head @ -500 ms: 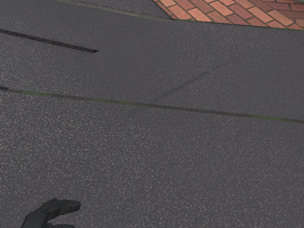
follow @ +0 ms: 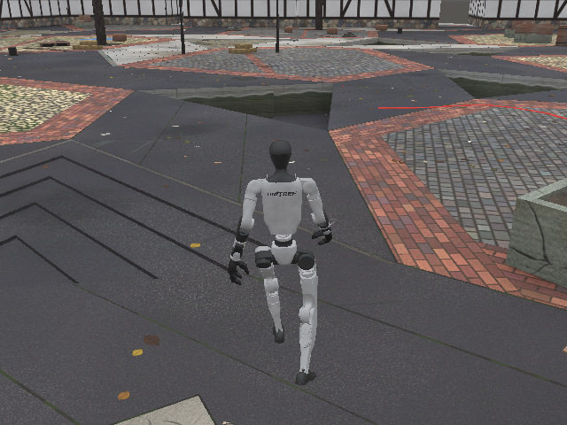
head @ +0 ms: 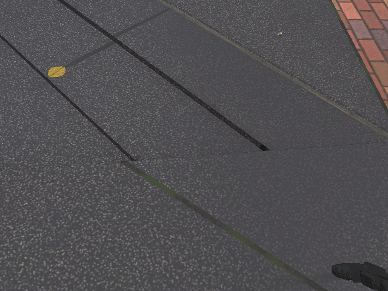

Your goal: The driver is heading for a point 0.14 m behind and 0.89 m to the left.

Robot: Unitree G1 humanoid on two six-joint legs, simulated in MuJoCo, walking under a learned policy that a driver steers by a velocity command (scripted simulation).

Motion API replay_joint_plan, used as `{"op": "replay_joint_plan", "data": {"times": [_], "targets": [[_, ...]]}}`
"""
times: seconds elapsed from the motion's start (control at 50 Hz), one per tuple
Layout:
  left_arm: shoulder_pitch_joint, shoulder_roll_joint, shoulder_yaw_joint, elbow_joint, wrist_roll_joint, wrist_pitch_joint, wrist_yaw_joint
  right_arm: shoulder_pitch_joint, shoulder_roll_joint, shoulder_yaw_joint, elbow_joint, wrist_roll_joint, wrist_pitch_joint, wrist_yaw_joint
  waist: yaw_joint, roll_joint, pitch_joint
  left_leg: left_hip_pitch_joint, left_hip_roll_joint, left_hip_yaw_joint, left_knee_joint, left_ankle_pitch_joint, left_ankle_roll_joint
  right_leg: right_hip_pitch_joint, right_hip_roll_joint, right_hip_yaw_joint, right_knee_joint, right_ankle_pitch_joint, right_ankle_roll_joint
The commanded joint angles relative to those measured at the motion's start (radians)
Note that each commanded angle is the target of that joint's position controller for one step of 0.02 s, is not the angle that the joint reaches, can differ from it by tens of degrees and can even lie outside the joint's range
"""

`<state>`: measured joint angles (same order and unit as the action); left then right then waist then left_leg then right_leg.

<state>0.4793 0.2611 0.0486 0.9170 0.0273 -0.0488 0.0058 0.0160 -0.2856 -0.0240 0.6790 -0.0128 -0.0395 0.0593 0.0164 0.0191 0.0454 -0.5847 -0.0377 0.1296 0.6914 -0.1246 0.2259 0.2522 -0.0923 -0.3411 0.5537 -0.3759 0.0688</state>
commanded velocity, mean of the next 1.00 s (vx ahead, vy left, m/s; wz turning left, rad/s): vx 1.00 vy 0.00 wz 0.98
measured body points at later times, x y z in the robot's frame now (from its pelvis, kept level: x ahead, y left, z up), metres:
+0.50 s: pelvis +0.49 +0.04 +0.02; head +0.52 +0.06 +0.46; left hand +0.57 +0.36 -0.06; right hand +0.66 -0.23 -0.09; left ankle +0.25 +0.03 -0.59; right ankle +0.63 -0.05 -0.70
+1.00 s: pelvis +0.85 +0.32 +0.01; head +0.87 +0.35 +0.46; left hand +0.67 +0.53 -0.10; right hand +1.14 +0.27 -0.11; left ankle +0.86 +0.35 -0.70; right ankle +0.90 +0.11 -0.59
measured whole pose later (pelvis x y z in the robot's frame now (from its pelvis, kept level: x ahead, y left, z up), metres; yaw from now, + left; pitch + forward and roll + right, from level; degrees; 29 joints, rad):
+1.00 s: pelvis +0.85 +0.32 +0.01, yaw +59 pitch +0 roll +1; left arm 0.28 0.25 0.01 0.73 0.04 -0.06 0.00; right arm 0.24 -0.32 -0.06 0.76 -0.02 0.00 0.01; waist 0.02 0.01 0.08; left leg -0.38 -0.22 0.04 0.67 -0.28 0.20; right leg -0.32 -0.08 0.03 1.29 -0.39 0.06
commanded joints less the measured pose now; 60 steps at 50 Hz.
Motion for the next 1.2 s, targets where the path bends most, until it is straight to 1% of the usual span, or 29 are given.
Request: {"op": "replay_joint_plan", "data": {"times": [0.02, 0.04, 0.06, 0.08, 0.12, 0.16, 0.22, 0.28, 0.34, 0.38, 0.4, 0.42, 0.44, 0.46, 0.5, 0.52, 0.6, 0.68, 0.76, 0.82, 0.86, 0.88, 0.9, 0.92, 0.96, 1.02, 1.08, 1.14, 1.2], "targets": [[-0.189, 0.081, 0.018, -0.172, 0.029, 0.004, -0.005, 0.420, -0.270, -0.114, 0.117, 0.019, 0.028, -0.052, -0.167, 0.212, -0.093, 0.728, 0.088, -0.394, -0.051, -0.026, 0.067, -0.752, 0.065, 0.107, 0.985, -0.102, -0.064], [-0.152, 0.103, 0.012, -0.311, -0.008, -0.021, -0.012, 0.404, -0.354, -0.129, 0.070, -0.016, 0.040, -0.051, -0.095, 0.275, -0.326, 1.011, 0.243, -0.920, -0.303, -0.192, 0.272, -1.054, 0.133, 0.328, 1.128, -0.146, -0.031], [-0.230, 0.138, 0.004, -0.308, -0.002, -0.049, -0.008, 0.416, -0.310, -0.129, 0.065, -0.023, 0.039, -0.063, -0.118, 0.076, -0.268, 0.966, 0.272, -0.997, -0.439, -0.275, 0.234, -1.123, 0.067, 0.401, 1.062, -0.063, -0.045], [-0.270, 0.148, 0.000, -0.299, -0.003, -0.061, -0.005, 0.402, -0.256, -0.121, 0.089, -0.014, 0.026, -0.070, -0.093, -0.032, -0.134, 0.812, 0.244, -0.915, -0.450, -0.230, 0.197, -1.107, 0.031, 0.409, 0.958, -0.008, -0.049], [-0.290, 0.129, -0.011, -0.293, 0.030, -0.040, -0.001, 0.347, -0.204, -0.100, 0.090, -0.001, -0.009, -0.080, -0.016, -0.113, -0.056, 0.565, 0.160, -0.731, -0.430, -0.031, 0.156, -0.975, -0.021, 0.418, 0.811, -0.012, -0.030], [-0.290, 0.116, -0.016, -0.282, 0.047, 0.004, -0.010, 0.320, -0.152, -0.076, 0.093, 0.014, -0.032, -0.074, 0.023, -0.129, -0.024, 0.408, 0.084, -0.604, -0.460, 0.020, 0.127, -0.891, -0.052, 0.402, 0.692, -0.035, -0.006], [-0.492, 0.081, -0.037, -0.382, 0.030, 0.011, -0.020, 0.363, -0.163, -0.080, 0.095, 0.008, -0.052, -0.061, -0.023, -0.072, 0.064, 0.269, 0.042, -0.560, -0.524, 0.130, 0.127, -0.863, -0.040, 0.352, 0.408, 0.123, 0.017], [-0.560, 0.067, -0.046, -0.410, 0.012, 0.002, -0.027, 0.398, -0.185, -0.093, 0.107, 0.016, -0.053, -0.049, -0.075, -0.029, 0.031, 0.311, 0.006, -0.518, -0.508, 0.319, 0.060, -0.756, 0.023, 0.328, 0.166, 0.425, -0.010], [-0.578, 0.093, -0.038, -0.431, -0.001, -0.002, -0.020, 0.417, -0.199, -0.099, 0.120, 0.020, -0.047, -0.053, -0.091, 0.005, 0.002, 0.420, 0.039, -0.544, -0.448, 0.477, 0.016, -0.659, 0.069, 0.335, 0.033, 0.460, -0.043], [-0.432, 0.155, -0.010, -0.395, -0.005, -0.005, -0.002, 0.395, -0.238, -0.107, 0.115, 0.015, -0.044, -0.059, -0.022, 0.017, -0.103, 0.469, 0.028, -0.551, -0.249, 0.723, -0.039, -0.438, 0.127, 0.344, 0.001, 0.362, -0.061], [-0.253, 0.202, 0.014, -0.356, -0.013, -0.010, 0.013, 0.342, -0.278, -0.115, 0.105, 0.008, -0.046, -0.055, 0.093, 0.024, -0.189, 0.428, 0.016, -0.544, -0.036, 0.748, -0.062, -0.244, 0.119, 0.353, 0.006, 0.297, -0.067], [-0.017, 0.258, 0.043, -0.299, -0.007, -0.010, 0.034, 0.278, -0.252, -0.107, 0.085, -0.002, -0.055, -0.051, 0.218, 0.014, -0.285, 0.303, -0.023, -0.507, 0.237, 0.646, -0.081, -0.004, 0.050, 0.390, 0.042, 0.165, -0.080], [0.120, 0.315, 0.061, -0.267, 0.034, -0.016, 0.046, 0.286, -0.073, -0.063, 0.045, 0.002, -0.062, -0.054, 0.208, -0.231, -0.386, 0.062, -0.126, -0.410, 0.615, -0.176, -0.090, 0.219, -0.220, 0.693, -0.014, -0.172, -0.118], [-0.031, 0.348, 0.069, -0.293, 0.038, -0.014, 0.030, 0.401, -0.065, -0.039, -0.012, 0.039, -0.057, -0.059, 0.057, -0.487, -0.478, -0.106, -0.130, -0.326, 0.762, -0.352, -0.102, 0.211, -0.397, 1.253, -0.256, -0.292, -0.195], [-0.216, 0.144, 0.034, -0.319, 0.028, -0.005, 0.019, 0.282, -0.148, -0.047, 0.036, -0.015, -0.026, -0.056, 0.044, -0.132, -0.184, -0.150, 0.015, -0.258, 0.745, -0.160, -0.107, -0.110, -0.297, 0.980, -0.276, -0.351, -0.214], [-0.198, 0.118, 0.028, -0.290, 0.034, -0.006, 0.016, 0.232, -0.137, -0.047, 0.031, -0.025, -0.014, -0.041, 0.042, -0.041, -0.114, -0.142, 0.044, -0.241, 0.717, -0.149, -0.110, -0.205, -0.263, 0.849, -0.280, -0.198, -0.203], [-0.085, 0.072, 0.010, -0.156, -0.003, -0.044, -0.007, 0.112, -0.028, -0.013, -0.067, -0.030, 0.031, 0.004, -0.005, -0.080, 0.004, -0.204, 0.127, -0.224, 0.654, -0.132, -0.104, -0.337, -0.209, 0.499, -0.334, 0.181, -0.138], [-0.124, 0.105, 0.011, -0.138, -0.004, -0.069, -0.014, -0.003, -0.038, 0.002, -0.146, -0.017, 0.041, 0.023, -0.044, -0.107, 0.048, -0.180, 0.125, -0.152, 0.445, 0.063, -0.107, -0.399, -0.155, 0.219, -0.392, 0.481, -0.115], [-0.020, 0.156, 0.018, -0.089, -0.003, -0.064, 0.003, -0.139, -0.033, 0.014, -0.170, -0.021, 0.038, 0.049, -0.014, -0.054, 0.113, -0.043, 0.051, 0.030, 0.146, 0.114, -0.047, -0.325, -0.118, 0.055, -0.422, 0.839, -0.077], [0.001, 0.253, 0.039, -0.094, -0.013, -0.034, 0.024, -0.026, -0.090, -0.011, -0.115, -0.018, 0.026, 0.039, -0.099, -0.119, 0.013, 0.175, -0.061, 0.072, 0.054, 0.037, -0.011, -0.219, -0.148, 0.035, -0.190, 1.346, -0.061], [-0.077, 0.299, 0.050, -0.132, 0.001, -0.001, 0.028, 0.352, -0.179, -0.060, -0.003, -0.012, 0.023, 0.007, -0.271, -0.141, -0.168, 0.587, -0.105, -0.009, 0.052, -0.133, 0.051, -0.351, -0.194, 0.077, 0.293, 1.393, -0.088], [-0.080, 0.266, 0.049, -0.137, 0.018, 0.008, 0.019, 0.426, -0.223, -0.093, 0.036, -0.001, 0.029, -0.020, -0.272, -0.032, -0.199, 0.801, -0.048, -0.149, -0.005, -0.241, 0.090, -0.571, -0.106, 0.081, 0.664, 0.740, -0.076], [-0.039, 0.159, 0.027, -0.234, 0.019, 0.002, -0.001, 0.299, -0.314, -0.111, -0.009, -0.002, 0.048, -0.035, -0.112, 0.233, -0.247, 1.028, 0.203, -0.671, -0.140, -0.294, 0.235, -0.991, 0.089, 0.126, 1.048, -0.151, -0.008], [-0.141, 0.211, 0.027, -0.299, 0.000, -0.023, 0.000, 0.368, -0.305, -0.109, -0.044, -0.013, 0.052, -0.045, -0.165, 0.070, -0.343, 1.053, 0.266, -0.938, -0.288, -0.245, 0.294, -1.110, 0.104, 0.360, 1.064, -0.080, -0.006], [-0.197, 0.197, 0.012, -0.299, -0.006, -0.051, -0.001, 0.332, -0.249, -0.105, 0.016, -0.001, 0.029, -0.060, -0.077, -0.076, -0.099, 0.744, 0.239, -0.835, -0.398, -0.103, 0.231, -1.051, 0.003, 0.420, 0.778, 0.011, -0.021], [-0.162, 0.188, 0.015, -0.264, 0.042, 0.014, 0.005, 0.264, -0.185, -0.073, 0.023, 0.000, -0.015, -0.064, 0.026, -0.114, -0.021, 0.428, 0.141, -0.652, -0.398, 0.085, 0.190, -0.841, -0.030, 0.412, 0.543, -0.146, 0.018], [-0.330, 0.127, 0.004, -0.334, 0.025, 0.025, -0.012, 0.321, -0.174, -0.074, 0.086, 0.009, -0.041, -0.061, -0.002, -0.046, 0.018, 0.235, 0.036, -0.551, -0.400, 0.089, 0.123, -0.753, -0.032, 0.425, 0.278, 0.263, 0.028], [-0.375, 0.097, -0.003, -0.350, 0.012, 0.012, -0.036, 0.304, -0.177, -0.074, 0.099, 0.015, -0.041, -0.063, -0.015, -0.035, -0.038, 0.114, -0.035, -0.497, -0.320, 0.015, 0.057, -0.559, 0.032, 0.371, 0.164, 0.643, -0.015], [-0.441, 0.117, 0.004, -0.372, -0.002, -0.001, -0.048, 0.363, -0.185, -0.077, 0.108, -0.004, -0.042, -0.060, -0.065, 0.009, -0.009, 0.150, -0.024, -0.566, -0.243, -0.044, 0.035, -0.527, 0.068, 0.395, 0.110, 0.605, -0.040]]}}
Keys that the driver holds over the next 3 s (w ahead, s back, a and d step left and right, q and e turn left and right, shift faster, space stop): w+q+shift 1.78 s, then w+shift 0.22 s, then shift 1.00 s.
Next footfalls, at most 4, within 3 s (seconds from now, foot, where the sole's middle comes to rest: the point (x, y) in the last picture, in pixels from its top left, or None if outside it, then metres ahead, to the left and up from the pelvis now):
0.42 right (209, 233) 0.67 -0.03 -0.73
0.88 left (102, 179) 0.89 0.39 -0.73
1.34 right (63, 126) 1.26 0.65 -0.84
1.72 left None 1.13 1.04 -0.84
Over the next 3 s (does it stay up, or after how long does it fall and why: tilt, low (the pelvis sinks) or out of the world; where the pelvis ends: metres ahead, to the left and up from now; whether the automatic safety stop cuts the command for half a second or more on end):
stays up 1.05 1.55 -0.13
